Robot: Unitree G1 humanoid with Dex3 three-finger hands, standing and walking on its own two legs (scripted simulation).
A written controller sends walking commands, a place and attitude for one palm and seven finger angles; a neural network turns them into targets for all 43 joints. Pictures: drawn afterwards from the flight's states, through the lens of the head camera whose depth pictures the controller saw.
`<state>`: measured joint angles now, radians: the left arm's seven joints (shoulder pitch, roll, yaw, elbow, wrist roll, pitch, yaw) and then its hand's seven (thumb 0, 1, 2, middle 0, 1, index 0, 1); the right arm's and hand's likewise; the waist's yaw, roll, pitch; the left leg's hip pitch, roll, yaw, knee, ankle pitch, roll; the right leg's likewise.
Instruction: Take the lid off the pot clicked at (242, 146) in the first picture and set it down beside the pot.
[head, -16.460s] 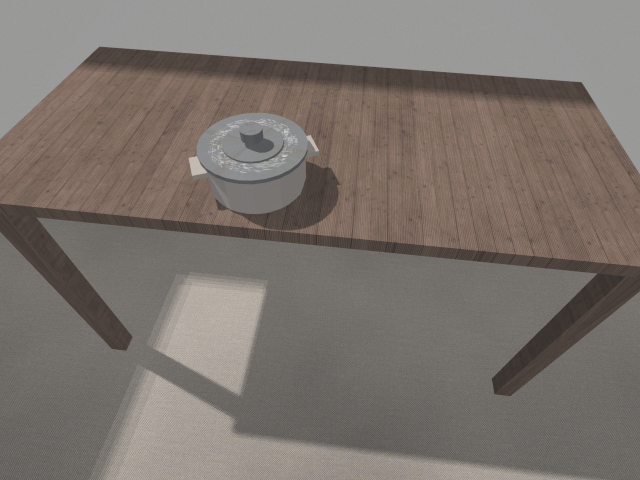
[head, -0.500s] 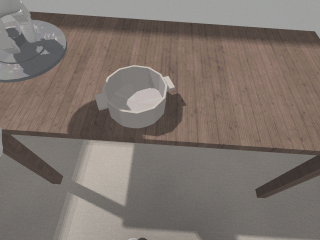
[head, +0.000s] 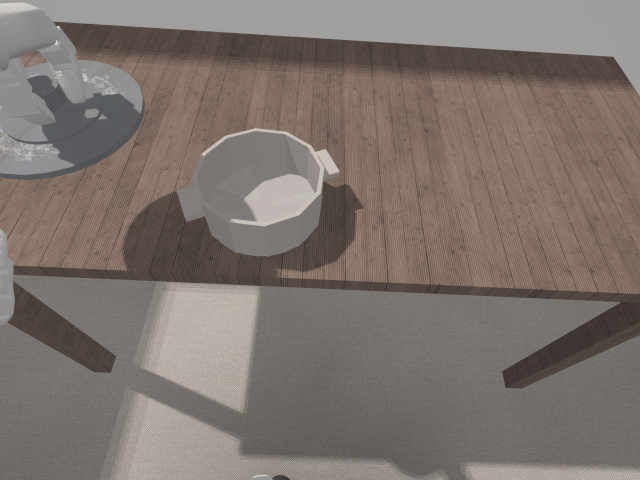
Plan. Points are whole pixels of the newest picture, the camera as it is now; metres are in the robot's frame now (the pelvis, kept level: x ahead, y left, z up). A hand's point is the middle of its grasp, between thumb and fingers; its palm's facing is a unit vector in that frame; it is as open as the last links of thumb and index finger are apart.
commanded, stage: lower the lid onto the table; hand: left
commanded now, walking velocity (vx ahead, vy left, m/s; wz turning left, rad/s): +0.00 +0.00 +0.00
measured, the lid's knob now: (42, 94) +0.52 +0.29 +0.17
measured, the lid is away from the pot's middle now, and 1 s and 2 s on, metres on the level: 0.23 0.24 0.24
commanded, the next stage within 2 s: none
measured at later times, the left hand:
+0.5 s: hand (44, 122) +0.49 +0.29 +0.16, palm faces -0.43 -0.08 -0.90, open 6.3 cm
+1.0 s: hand (50, 149) +0.48 +0.29 +0.13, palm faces -0.45 -0.07 -0.89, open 6.3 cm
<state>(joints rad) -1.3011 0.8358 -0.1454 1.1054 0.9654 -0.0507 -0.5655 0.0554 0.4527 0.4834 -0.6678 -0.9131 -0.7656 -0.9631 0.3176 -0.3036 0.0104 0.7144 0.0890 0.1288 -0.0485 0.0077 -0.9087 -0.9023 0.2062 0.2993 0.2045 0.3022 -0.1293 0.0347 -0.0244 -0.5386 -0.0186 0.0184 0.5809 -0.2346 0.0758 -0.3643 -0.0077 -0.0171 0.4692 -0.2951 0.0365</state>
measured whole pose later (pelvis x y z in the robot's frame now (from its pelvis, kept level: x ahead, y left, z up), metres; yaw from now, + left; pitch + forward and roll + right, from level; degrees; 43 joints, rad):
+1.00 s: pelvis -0.01 +0.01 -0.01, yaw -1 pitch +13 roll -4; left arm -1.18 0.83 -0.12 1.12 0.96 -0.14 -0.51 0.06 0.46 0.48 -0.66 -0.91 -0.77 -0.97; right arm 0.33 -0.30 0.01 0.72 0.09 0.17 -0.07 0.01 -0.91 -0.90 0.21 0.30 0.21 0.30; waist -0.13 0.04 -0.05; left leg -0.65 0.00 0.02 0.68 -0.27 0.08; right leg -0.47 0.01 -0.01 0.56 -0.32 0.04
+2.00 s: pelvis -0.01 +0.01 -0.03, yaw -3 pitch +18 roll -5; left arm -1.14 0.87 -0.06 1.20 1.01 -0.19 -0.43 0.06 0.46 0.48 -0.66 -0.91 -0.77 -0.97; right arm 0.36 -0.29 0.03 0.72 0.09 0.14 -0.12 0.01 -0.91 -0.90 0.21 0.30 0.21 0.30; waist -0.17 0.03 -0.09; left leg -0.81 0.02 0.03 0.82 -0.32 0.09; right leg -0.64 0.03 0.01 0.69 -0.37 0.05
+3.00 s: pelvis -0.03 +0.02 -0.04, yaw -3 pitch +19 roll -6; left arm -1.06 0.82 -0.04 1.15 1.03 -0.18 -0.34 0.05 0.47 0.52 -0.60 -0.95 -0.73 -1.00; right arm 0.34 -0.27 0.02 0.69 0.08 0.20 -0.09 0.01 -0.91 -0.90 0.21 0.30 0.21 0.30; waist -0.16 0.04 -0.09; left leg -0.88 0.02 0.02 0.89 -0.33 0.10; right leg -0.70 0.03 -0.01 0.76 -0.39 0.03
